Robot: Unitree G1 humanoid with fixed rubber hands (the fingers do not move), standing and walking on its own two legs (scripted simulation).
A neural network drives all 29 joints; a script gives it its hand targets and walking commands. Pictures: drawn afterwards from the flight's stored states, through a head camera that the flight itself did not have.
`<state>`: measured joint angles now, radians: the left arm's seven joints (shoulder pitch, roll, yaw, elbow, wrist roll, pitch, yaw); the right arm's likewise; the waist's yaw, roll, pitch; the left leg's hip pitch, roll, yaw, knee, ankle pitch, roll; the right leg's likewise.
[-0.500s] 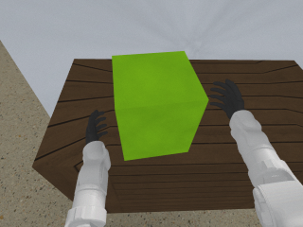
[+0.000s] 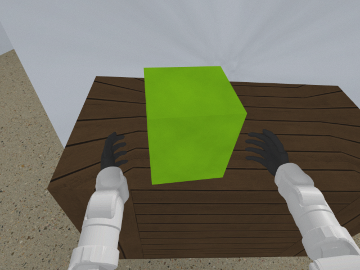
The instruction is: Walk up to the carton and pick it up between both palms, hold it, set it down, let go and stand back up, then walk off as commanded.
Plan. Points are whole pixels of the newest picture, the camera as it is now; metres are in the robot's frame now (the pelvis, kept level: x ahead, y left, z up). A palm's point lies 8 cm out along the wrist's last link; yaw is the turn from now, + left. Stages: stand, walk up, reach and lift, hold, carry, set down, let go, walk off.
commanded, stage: set down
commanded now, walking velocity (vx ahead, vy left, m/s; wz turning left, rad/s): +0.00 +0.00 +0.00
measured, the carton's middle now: (185, 126) +0.49 +0.02 +0.06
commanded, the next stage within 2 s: none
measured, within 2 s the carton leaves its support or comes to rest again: neither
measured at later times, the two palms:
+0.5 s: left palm (98, 195) +0.26 +0.20 +0.06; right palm (291, 192) +0.31 -0.22 +0.05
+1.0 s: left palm (91, 203) +0.24 +0.20 +0.07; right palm (293, 216) +0.26 -0.22 +0.04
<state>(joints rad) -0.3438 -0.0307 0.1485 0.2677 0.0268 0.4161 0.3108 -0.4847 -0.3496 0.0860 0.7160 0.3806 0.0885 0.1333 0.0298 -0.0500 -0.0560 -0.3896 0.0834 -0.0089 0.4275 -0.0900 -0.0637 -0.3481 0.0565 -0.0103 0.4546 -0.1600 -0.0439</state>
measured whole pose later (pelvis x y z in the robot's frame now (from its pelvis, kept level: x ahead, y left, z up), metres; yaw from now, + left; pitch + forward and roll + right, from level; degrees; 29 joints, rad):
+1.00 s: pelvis +0.02 +0.00 +0.01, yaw +1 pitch -2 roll +0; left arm 0.20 -0.03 0.04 -0.25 0.03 0.42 0.28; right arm 0.14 -0.39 0.07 0.25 0.38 0.05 0.15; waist 0.03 -0.06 -0.02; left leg -0.23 0.06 -0.01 0.36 -0.10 -0.06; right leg -0.20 0.04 -0.01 0.42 -0.19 -0.04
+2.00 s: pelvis +0.07 +0.01 +0.01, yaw +1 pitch +2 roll +0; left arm 0.39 0.03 0.04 0.01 0.03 0.10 0.13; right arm 0.30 -0.38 0.07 0.34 0.31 -0.17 0.13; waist 0.03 -0.07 0.03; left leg -0.21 0.05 0.00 0.32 -0.15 -0.05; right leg -0.15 0.03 0.00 0.32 -0.21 -0.03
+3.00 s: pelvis +0.07 +0.01 +0.01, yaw +1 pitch +1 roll +0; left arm 0.24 0.13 0.04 0.32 0.03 0.12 0.03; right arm 0.23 -0.26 0.07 0.59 0.12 -0.22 0.03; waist 0.03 -0.07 0.08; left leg -0.21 0.05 0.00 0.36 -0.18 -0.04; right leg -0.15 0.02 0.00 0.36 -0.23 -0.03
